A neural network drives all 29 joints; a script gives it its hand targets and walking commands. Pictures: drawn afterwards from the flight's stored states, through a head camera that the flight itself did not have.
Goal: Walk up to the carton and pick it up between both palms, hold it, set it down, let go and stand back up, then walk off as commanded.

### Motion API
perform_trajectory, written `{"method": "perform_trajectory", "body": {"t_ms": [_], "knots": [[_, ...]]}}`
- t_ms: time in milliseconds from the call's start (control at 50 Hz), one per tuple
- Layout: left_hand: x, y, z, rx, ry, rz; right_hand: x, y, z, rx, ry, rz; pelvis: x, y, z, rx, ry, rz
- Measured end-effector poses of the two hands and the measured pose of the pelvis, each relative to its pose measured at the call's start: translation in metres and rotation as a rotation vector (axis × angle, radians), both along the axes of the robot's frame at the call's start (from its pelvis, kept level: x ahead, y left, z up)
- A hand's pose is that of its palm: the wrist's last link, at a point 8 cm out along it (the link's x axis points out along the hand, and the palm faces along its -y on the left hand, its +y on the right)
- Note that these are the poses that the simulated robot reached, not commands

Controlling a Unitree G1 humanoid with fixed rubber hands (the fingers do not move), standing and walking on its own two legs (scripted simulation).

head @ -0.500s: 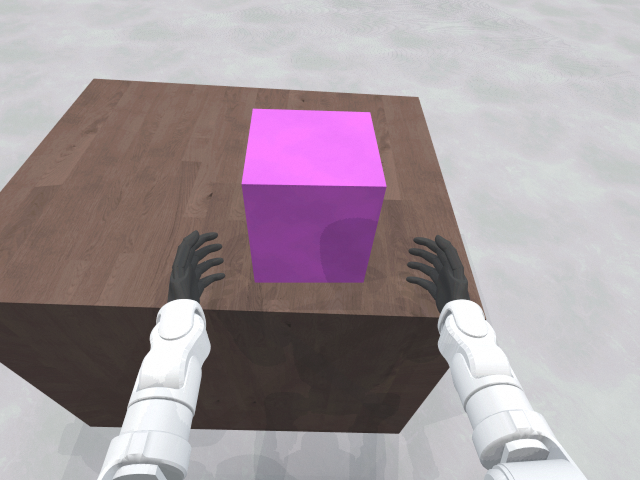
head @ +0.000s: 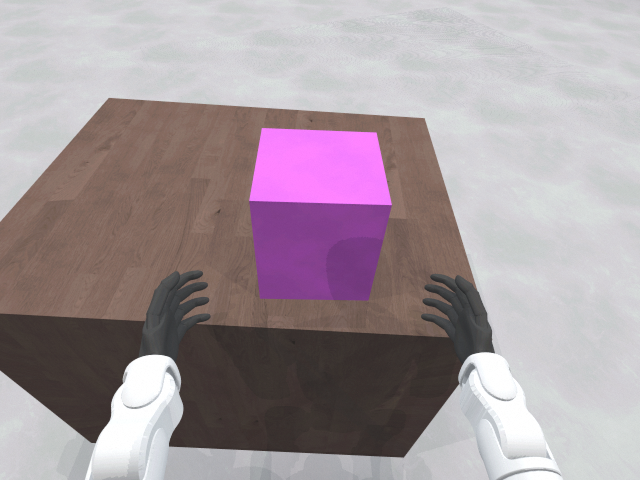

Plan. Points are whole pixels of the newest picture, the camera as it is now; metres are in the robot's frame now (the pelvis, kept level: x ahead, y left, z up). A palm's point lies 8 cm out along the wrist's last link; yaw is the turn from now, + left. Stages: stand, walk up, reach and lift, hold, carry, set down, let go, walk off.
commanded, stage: set down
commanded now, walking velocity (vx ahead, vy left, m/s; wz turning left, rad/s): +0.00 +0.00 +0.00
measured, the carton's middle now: (317, 217) +0.50 +0.01 +0.03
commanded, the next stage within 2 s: let go in 1.16 s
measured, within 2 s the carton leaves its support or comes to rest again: neither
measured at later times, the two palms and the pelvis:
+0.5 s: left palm (149, 392) +0.21 +0.21 +0.02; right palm (485, 404) +0.20 -0.19 +0.02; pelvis +0.00 +0.00 +0.00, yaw +0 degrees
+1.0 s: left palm (149, 418) +0.19 +0.22 -0.02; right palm (465, 390) +0.23 -0.19 -0.02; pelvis +0.04 +0.00 +0.00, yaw +0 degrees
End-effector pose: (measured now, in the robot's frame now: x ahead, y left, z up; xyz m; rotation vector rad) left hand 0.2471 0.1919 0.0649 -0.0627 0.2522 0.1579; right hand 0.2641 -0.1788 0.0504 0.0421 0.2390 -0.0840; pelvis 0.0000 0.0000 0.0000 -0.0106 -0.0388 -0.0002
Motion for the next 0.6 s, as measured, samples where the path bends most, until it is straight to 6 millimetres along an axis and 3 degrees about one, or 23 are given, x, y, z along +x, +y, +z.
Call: {"method": "perform_trajectory", "body": {"t_ms": [60, 180, 300, 380, 460, 600], "knots": [[-0.013, -0.001, -0.012, 0.007, 0.062, -0.036, -0.020, -0.007, -0.003, -0.003, 0.009, -0.045, 0.008, 0.000, 0.001, 0.000, -0.027, 0.001], [-0.056, 0.008, -0.050, 0.003, 0.263, -0.005, -0.067, -0.011, -0.038, -0.013, 0.187, -0.079, 0.003, 0.001, 0.001, -0.001, -0.069, 0.001], [-0.077, 0.021, -0.051, 0.015, 0.263, 0.094, -0.077, 0.002, -0.047, -0.027, 0.242, 0.012, -0.014, 0.000, 0.000, -0.001, -0.092, 0.000], [-0.070, 0.023, -0.043, 0.021, 0.226, 0.090, -0.072, 0.000, -0.041, -0.054, 0.214, 0.018, -0.012, 0.000, 0.000, -0.001, -0.088, 0.000], [-0.049, 0.019, -0.036, 0.029, 0.191, 0.047, -0.066, -0.008, -0.033, -0.065, 0.176, -0.018, -0.003, 0.000, 0.000, 0.000, -0.076, 0.000], [-0.028, 0.008, -0.065, 0.020, 0.337, -0.045, -0.065, -0.015, -0.046, -0.061, 0.255, -0.062, 0.009, 0.001, 0.001, 0.000, -0.058, 0.000]]}}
